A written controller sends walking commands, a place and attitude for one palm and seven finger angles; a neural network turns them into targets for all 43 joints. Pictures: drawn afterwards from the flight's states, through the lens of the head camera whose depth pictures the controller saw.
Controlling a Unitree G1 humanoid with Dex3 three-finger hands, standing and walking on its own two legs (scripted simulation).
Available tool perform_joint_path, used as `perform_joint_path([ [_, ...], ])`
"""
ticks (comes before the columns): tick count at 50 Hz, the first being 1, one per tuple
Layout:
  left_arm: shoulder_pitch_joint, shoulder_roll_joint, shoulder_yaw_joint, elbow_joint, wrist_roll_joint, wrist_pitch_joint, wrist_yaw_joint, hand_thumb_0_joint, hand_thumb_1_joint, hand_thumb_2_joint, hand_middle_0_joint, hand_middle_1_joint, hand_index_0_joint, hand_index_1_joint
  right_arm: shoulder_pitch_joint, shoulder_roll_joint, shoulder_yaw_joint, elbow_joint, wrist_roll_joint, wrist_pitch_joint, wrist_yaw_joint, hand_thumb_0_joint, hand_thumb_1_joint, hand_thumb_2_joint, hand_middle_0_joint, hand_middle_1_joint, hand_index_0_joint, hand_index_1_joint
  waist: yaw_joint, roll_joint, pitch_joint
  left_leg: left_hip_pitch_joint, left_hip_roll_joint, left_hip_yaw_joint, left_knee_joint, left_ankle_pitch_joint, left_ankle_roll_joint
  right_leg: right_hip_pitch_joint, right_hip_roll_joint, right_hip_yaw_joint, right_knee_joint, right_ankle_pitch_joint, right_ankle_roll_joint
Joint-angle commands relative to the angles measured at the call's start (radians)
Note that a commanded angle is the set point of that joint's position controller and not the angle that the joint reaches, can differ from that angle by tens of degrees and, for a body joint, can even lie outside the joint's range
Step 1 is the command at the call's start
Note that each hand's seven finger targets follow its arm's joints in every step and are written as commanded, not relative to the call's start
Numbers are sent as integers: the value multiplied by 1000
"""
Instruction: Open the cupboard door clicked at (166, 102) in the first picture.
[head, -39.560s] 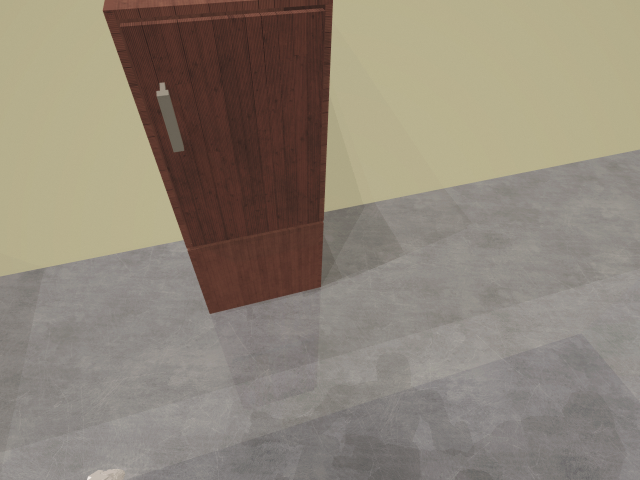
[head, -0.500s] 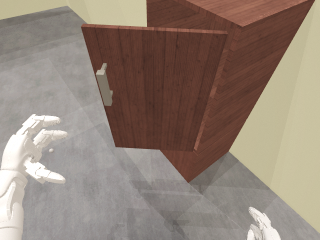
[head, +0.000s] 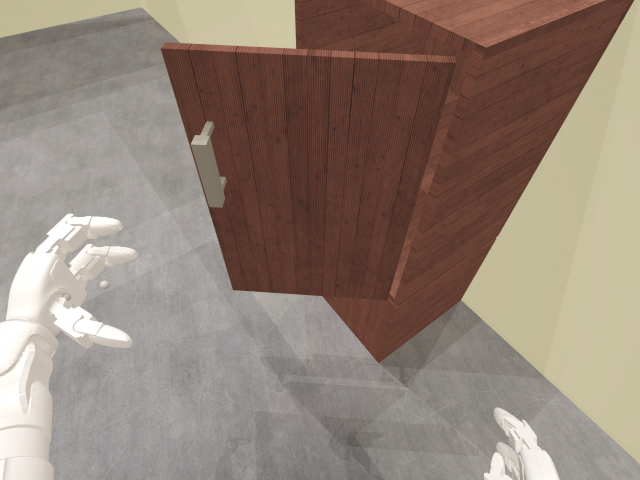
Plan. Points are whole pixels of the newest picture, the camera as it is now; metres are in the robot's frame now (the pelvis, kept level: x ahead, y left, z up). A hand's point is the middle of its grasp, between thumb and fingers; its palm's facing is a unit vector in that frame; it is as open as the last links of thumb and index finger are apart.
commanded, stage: move the hooked fingers beside the handle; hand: left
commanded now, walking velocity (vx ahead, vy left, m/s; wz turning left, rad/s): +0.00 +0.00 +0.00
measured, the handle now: (212, 165) +0.55 +0.21 +0.07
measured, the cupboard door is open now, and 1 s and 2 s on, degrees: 50 50 50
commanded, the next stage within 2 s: none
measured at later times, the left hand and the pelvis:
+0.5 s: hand (133, 237) +0.38 +0.27 +0.08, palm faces +0.01 -1.00 -0.01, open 13.9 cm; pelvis +0.00 +0.01 +0.00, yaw -1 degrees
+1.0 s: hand (149, 203) +0.45 +0.28 +0.08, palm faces -0.01 -1.00 +0.00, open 14.0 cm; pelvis +0.01 +0.02 -0.01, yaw -2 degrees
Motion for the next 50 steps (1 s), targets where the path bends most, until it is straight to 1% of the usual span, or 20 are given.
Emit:
perform_joint_path([
  [1,-333,314,86,-144,-26,-69,-17,0,-500,300,-300,-1200,-300,-1200,-10,-154,-58,-122,-2,-36,-12,0,-900,-900,200,300,200,300,-26,50,-239,110,-31,-47,-97,182,12,54,6,92,-106,199,10],
  [6,-395,302,55,-99,-16,-79,-24,0,-500,300,-300,-1200,-300,-1200,11,-156,-63,-120,1,-22,-7,0,-900,-900,200,300,200,300,-32,81,-255,128,-28,-52,-93,208,11,28,10,82,-92,221,5],
  [7,-407,299,49,-95,-19,-80,-23,0,-500,300,-300,-1200,-300,-1200,19,-159,-64,-119,0,-18,-5,0,-900,-900,200,300,200,300,-34,58,-263,125,-27,-53,-90,211,13,33,12,82,-90,224,4],
  [12,-456,373,102,-11,1,-85,0,0,-500,300,-300,-1200,-300,-1200,44,-171,-66,-114,-5,8,-1,0,-900,-900,200,300,200,300,-28,32,-262,78,-26,-50,-89,186,13,35,12,89,-85,199,7],
  [16,-537,370,87,-11,20,-115,9,0,-500,300,-300,-1200,-300,-1200,60,-166,-70,-110,-6,23,3,0,-900,-900,200,300,200,300,-40,90,-306,108,-24,-53,-86,203,12,17,16,85,-73,208,6],
  [19,-551,348,64,31,22,-120,8,0,-500,300,-300,-1200,-300,-1200,74,-166,-69,-109,-5,39,8,0,-900,-900,200,300,200,300,-51,73,-304,105,-22,-51,-81,208,14,6,23,83,-70,218,7],
  [22,-598,396,88,111,29,-116,5,0,-500,300,-300,-1200,-300,-1200,97,-180,-71,-97,-6,57,6,0,-900,-900,200,300,200,300,-59,25,-286,65,-19,-50,-74,194,17,4,23,87,-68,210,8],
  [25,-630,411,91,117,48,-127,2,0,-500,300,-300,-1200,-300,-1200,108,-177,-74,-98,-8,69,11,0,-900,-900,200,300,200,300,-53,100,-329,89,-21,-50,-67,234,13,-3,23,84,-53,240,4],
  [28,-685,422,92,181,48,-133,0,0,-500,300,-300,-1200,-300,-1200,125,-183,-72,-93,-10,87,14,0,-900,-900,200,300,200,300,-68,47,-317,65,-16,-53,-59,216,16,-19,31,85,-50,227,7],
  [31,-734,443,96,236,61,-146,-1,0,-500,300,-300,-1200,-300,-1200,139,-186,-72,-87,-12,100,16,0,-900,-900,200,300,200,300,-71,74,-321,53,-18,-56,-53,209,16,-38,30,84,-41,214,5],
  [34,-767,438,80,214,72,-164,-8,0,-500,300,-300,-1200,-300,-1200,154,-184,-76,-86,-17,114,21,0,-900,-900,200,300,200,300,-73,125,-392,113,-14,-60,-33,289,11,-49,33,79,-22,263,2],
  [36,-755,445,93,235,69,-165,-6,0,-500,300,-300,-1200,-300,-1200,160,-187,-79,-84,-17,124,24,0,-900,-900,200,300,200,300,-72,114,-386,113,-9,-65,-30,300,9,-66,36,75,-20,260,2],
  [38,-802,430,72,269,69,-157,-9,0,-500,300,-300,-1200,-300,-1200,169,-190,-77,-80,-17,135,25,0,-900,-900,200,300,200,300,-90,67,-359,91,-6,-68,-27,293,14,-86,40,70,-18,258,5],
  [40,-827,457,83,317,83,-147,-2,0,-500,300,-300,-1200,-300,-1200,178,-195,-77,-72,-18,147,24,0,-900,-900,200,300,200,300,-95,76,-335,69,-6,-71,-27,260,13,-110,37,68,-19,227,5],
  [43,-895,487,87,288,97,-163,6,0,-500,300,-300,-1200,-300,-1200,193,-197,-78,-75,-21,160,25,0,-900,-900,200,300,200,300,-99,109,-402,102,-6,-72,-13,298,12,-106,40,72,-6,247,5],
  [44,-882,491,95,291,101,-168,9,0,-500,300,-300,-1200,-300,-1200,197,-195,-79,-75,-24,164,26,0,-900,-900,200,300,200,300,-92,123,-421,116,-5,-74,-9,319,10,-105,40,73,-2,255,4],
  [46,-915,470,73,298,108,-177,14,0,-500,300,-300,-1200,-300,-1200,200,-194,-79,-67,-25,170,29,0,-900,-900,200,300,200,300,-106,146,-403,134,2,-84,-4,326,4,-152,42,65,0,234,3],
  [47,-933,467,71,319,100,-176,14,0,-500,300,-300,-1200,-300,-1200,207,-196,-76,-65,-27,176,28,0,-900,-900,200,300,200,300,-116,107,-397,121,2,-82,4,329,9,-152,46,65,3,243,3],
  [48,-935,508,102,342,106,-174,16,0,-500,300,-300,-1200,-300,-1200,212,-201,-77,-61,-26,181,27,0,-900,-900,200,300,200,300,-110,105,-398,108,3,-84,3,328,7,-148,46,66,5,243,5],
  [50,-951,491,73,378,118,-163,18,0,-500,300,-300,-1200,-300,-1200,214,-201,-74,-61,-26,189,28,0,-900,-900,200,300,200,300,-122,111,-377,84,3,-84,0,281,8,-172,44,64,3,209,7],
])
